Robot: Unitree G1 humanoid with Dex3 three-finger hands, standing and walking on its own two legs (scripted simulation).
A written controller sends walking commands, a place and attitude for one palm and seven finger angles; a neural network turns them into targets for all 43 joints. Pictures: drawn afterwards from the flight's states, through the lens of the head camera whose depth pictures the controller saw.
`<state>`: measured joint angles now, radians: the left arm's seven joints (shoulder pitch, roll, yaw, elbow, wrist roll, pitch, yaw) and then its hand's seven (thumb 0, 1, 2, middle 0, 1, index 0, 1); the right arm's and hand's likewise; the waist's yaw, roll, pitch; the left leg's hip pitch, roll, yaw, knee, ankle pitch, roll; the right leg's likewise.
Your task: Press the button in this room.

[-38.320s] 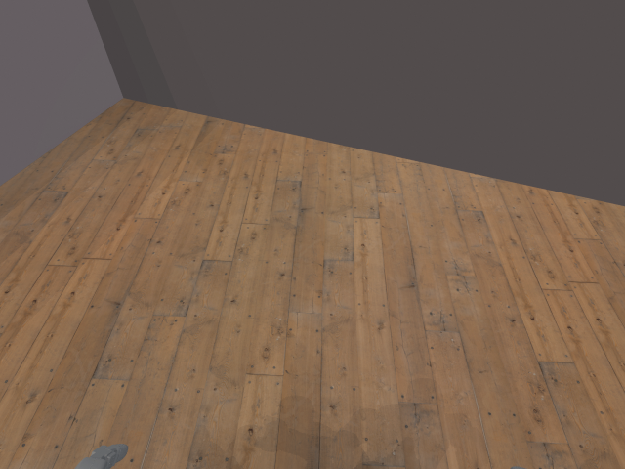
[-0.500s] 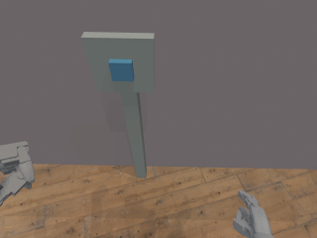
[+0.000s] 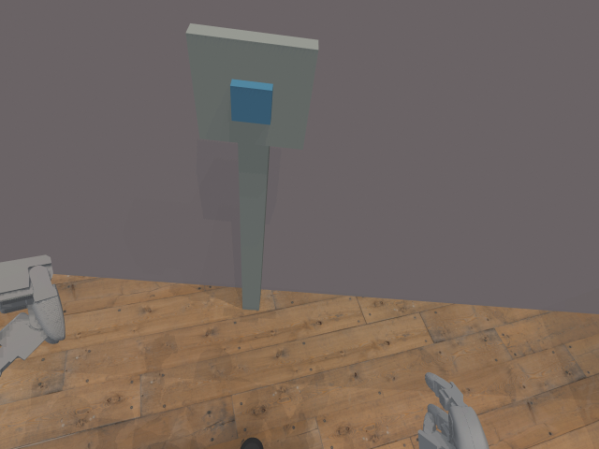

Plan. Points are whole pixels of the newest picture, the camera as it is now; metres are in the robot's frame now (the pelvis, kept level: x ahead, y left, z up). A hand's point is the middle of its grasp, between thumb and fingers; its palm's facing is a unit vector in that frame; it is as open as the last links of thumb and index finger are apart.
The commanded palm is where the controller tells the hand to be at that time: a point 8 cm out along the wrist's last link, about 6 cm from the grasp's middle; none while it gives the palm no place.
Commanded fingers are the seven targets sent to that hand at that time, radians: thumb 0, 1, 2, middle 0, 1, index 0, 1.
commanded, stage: step back with the hand held close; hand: left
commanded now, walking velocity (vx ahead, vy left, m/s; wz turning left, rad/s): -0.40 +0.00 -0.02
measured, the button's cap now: (252, 101) +0.59 +0.14 +0.12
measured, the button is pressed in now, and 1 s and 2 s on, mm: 0 0 0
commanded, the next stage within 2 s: stop stepping back and stand still in 0.12 s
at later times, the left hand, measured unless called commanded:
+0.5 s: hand out of the picture +0.07 +0.21 +0.14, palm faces +0.32 -0.84 -0.45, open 3.1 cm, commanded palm +0.01 +0.25 +0.17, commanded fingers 0.00 0.90 0.90 -1.30 -1.50 -1.30 -1.50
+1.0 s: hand out of the picture +0.00 +0.22 +0.16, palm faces +0.38 -0.82 -0.43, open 3.1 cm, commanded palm -0.05 +0.27 +0.17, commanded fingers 0.00 0.90 0.90 -1.30 -1.50 -1.30 -1.50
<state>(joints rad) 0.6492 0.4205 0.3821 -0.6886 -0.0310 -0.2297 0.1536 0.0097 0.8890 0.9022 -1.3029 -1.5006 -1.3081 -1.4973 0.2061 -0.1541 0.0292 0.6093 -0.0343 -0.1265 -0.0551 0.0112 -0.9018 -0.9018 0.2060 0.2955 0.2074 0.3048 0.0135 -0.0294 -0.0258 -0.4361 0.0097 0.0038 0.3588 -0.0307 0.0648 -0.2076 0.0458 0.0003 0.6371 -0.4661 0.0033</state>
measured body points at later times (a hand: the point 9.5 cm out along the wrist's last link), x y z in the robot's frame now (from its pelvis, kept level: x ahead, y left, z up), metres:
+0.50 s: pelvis -0.12 -0.02 -0.01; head -0.11 -0.02 +0.44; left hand +0.05 +0.25 +0.17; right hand +0.05 -0.27 -0.08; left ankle -0.11 +0.09 -0.75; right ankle -0.16 -0.11 -0.74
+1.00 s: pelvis -0.18 -0.01 -0.01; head -0.20 +0.00 +0.44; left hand -0.02 +0.26 +0.19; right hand -0.02 -0.22 -0.09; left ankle -0.14 +0.09 -0.74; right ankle -0.15 -0.11 -0.75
